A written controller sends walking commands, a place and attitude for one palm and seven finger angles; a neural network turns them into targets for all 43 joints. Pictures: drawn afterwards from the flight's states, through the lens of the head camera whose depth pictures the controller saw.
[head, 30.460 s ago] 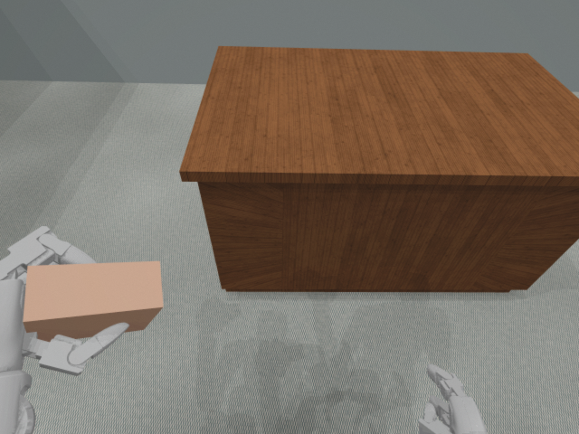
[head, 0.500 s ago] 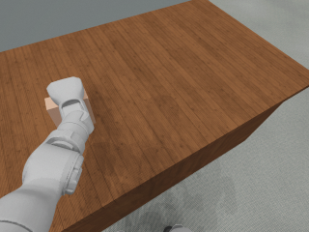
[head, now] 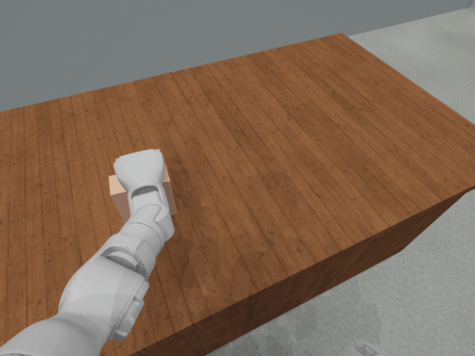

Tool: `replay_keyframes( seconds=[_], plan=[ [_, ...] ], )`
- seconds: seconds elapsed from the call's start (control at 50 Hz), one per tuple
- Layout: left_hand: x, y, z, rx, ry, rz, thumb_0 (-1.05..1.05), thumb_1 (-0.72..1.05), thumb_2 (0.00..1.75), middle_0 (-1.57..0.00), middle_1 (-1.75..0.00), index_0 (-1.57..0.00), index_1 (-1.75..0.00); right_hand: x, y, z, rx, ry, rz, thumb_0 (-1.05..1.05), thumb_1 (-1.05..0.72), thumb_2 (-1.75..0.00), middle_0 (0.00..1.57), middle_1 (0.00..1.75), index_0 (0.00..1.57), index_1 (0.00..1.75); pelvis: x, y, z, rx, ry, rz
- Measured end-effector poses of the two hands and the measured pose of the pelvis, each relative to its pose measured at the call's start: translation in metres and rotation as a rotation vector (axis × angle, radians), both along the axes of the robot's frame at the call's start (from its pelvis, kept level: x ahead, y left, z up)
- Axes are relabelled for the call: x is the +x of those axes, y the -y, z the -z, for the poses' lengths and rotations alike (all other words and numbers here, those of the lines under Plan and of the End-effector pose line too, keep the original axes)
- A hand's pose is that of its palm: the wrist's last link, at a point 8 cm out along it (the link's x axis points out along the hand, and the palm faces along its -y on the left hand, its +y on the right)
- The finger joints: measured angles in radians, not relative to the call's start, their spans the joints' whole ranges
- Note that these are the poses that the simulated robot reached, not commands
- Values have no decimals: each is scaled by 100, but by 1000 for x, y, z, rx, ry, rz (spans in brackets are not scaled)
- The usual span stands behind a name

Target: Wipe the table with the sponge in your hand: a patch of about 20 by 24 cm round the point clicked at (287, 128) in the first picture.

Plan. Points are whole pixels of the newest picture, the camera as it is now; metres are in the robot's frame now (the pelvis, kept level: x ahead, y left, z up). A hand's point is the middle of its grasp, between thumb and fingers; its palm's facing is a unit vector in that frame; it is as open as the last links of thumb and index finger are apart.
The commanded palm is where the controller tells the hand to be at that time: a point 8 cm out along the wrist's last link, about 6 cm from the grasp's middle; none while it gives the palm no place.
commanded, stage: wipe back along the third lane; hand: left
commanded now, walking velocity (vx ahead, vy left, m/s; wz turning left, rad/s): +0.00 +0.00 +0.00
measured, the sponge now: (147, 201) +0.41 +0.21 -0.03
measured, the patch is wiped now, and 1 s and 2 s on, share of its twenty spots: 1.00 1.00 1.00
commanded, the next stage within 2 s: none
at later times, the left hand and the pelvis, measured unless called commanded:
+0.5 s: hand (155, 206) +0.38 +0.17 +0.01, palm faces -0.05 -0.02 -1.00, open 9.5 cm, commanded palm +0.33 +0.15 +0.05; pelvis +0.01 +0.00 +0.01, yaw +1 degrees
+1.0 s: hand (168, 226) +0.34 +0.14 +0.01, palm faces -0.04 -0.03 -1.00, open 9.5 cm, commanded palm +0.28 +0.11 +0.05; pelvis +0.00 -0.02 +0.01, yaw +1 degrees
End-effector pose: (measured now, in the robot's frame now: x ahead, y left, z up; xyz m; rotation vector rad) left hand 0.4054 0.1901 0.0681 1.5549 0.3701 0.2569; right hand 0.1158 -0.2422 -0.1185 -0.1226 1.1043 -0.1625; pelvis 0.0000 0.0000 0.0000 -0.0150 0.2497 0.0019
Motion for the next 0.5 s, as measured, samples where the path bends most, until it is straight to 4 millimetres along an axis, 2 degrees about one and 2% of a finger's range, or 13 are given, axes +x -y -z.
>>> replay_keyframes(
  seconds=[0.12,0.24,0.36,0.5],
  plan=[
    [-11,7,0,-4,13,15,-1,-46,111,-74,-148,-76,-147,38,-10,-8,16,55,-48,1,-90,-90,20,30,20,30,7,0,-2,0,24,-8],
    [-20,10,0,-12,20,7,-1,-46,111,-74,-148,-76,-147,65,-17,-17,26,92,-81,1,-90,-90,20,30,20,30,11,1,-4,2,47,-12],
    [-31,16,-1,-15,25,11,-1,-46,111,-74,-148,-76,-147,78,-20,-23,39,107,-103,1,-90,-90,20,30,20,30,13,2,-5,3,69,-16],
    [-46,24,-1,-17,17,17,-1,-46,111,-74,-148,-76,-148,83,-21,-27,44,119,-115,1,-90,-90,20,30,20,30,10,4,-6,8,98,-22]
  ],
)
